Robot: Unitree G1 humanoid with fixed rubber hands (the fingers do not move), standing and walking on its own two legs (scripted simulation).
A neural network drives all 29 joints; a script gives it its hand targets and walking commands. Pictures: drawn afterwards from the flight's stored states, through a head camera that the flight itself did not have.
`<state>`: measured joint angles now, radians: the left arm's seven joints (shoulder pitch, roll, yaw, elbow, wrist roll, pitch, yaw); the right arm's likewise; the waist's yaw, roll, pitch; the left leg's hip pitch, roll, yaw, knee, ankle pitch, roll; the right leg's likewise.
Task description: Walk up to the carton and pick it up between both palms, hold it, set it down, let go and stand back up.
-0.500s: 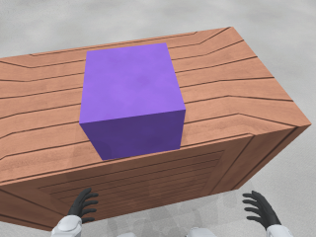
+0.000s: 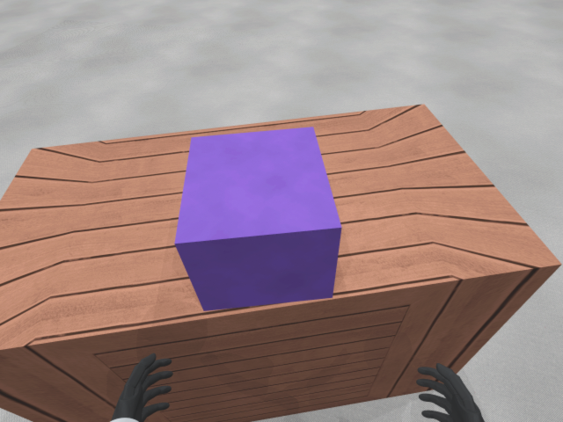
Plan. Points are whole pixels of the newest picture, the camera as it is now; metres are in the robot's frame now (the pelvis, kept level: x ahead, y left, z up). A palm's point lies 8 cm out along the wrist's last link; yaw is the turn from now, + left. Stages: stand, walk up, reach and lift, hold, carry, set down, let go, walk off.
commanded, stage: reach and lift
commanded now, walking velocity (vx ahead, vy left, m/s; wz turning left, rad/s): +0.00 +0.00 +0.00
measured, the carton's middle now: (260, 215) +0.45 +0.06 +0.03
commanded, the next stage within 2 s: none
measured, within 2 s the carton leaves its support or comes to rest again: neither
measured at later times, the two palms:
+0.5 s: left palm (116, 394) +0.17 +0.24 +0.00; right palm (457, 365) +0.20 -0.20 +0.01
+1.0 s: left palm (115, 355) +0.20 +0.23 +0.05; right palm (453, 317) +0.24 -0.19 +0.06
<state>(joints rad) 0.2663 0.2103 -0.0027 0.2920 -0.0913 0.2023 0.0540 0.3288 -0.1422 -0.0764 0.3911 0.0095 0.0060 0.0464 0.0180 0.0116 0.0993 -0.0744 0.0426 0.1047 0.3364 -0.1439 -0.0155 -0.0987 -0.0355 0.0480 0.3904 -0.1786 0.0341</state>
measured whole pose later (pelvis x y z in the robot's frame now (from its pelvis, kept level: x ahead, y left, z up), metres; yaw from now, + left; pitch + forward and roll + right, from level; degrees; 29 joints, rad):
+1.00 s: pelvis +0.03 -0.01 +0.00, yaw +2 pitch -4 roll +0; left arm 0.32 0.27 0.00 -0.19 -0.24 0.21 0.05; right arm 0.36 -0.19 -0.01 -0.14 0.25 0.10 -0.07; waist 0.07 -0.03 0.05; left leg -0.07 0.05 0.05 0.31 -0.16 -0.03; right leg -0.05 -0.02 0.02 0.30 -0.17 0.02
